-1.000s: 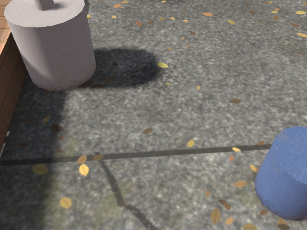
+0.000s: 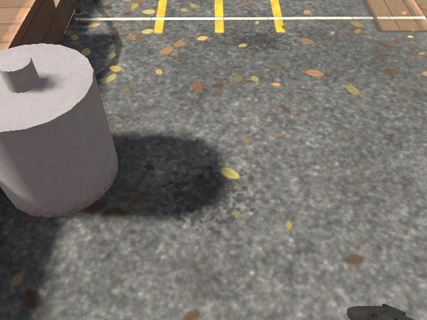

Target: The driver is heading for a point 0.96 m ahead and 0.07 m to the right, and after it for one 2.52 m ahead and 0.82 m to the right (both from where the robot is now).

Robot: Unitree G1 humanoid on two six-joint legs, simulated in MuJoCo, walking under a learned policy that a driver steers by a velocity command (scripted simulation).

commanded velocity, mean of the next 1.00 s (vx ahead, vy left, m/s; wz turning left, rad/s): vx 0.89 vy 0.00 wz -0.10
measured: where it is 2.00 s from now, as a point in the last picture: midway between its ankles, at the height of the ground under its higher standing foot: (256, 172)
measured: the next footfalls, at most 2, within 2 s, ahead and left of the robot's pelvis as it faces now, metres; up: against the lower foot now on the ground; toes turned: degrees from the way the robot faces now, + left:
left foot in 0.16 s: +0.36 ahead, +0.07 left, +0.00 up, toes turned +2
right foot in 0.60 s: +0.82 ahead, -0.11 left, +0.00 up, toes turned -4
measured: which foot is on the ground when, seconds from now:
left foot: up 0.00-0.14, down 0.16-0.62, up 0.64-0.98, down 1.00-1.00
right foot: down 0.00-0.18, up 0.20-0.58, down 0.60-1.00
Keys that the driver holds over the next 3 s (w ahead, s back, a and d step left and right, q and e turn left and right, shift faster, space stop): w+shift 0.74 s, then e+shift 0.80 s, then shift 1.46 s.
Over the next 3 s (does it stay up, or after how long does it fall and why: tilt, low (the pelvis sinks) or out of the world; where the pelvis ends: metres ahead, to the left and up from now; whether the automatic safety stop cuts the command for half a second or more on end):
stays up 1.05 -0.06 0.01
